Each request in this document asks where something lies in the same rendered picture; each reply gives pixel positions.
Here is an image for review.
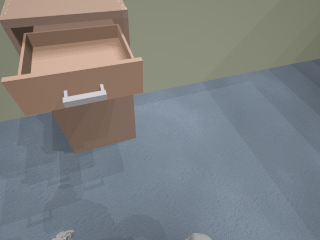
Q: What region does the handle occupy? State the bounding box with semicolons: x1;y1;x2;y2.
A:
62;84;108;108

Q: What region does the cabinet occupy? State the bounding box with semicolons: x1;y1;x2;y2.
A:
0;0;136;154

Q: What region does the drawer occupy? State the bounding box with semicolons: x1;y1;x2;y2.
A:
1;24;143;116

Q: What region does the left robot hand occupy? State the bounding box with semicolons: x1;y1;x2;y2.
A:
52;230;75;240

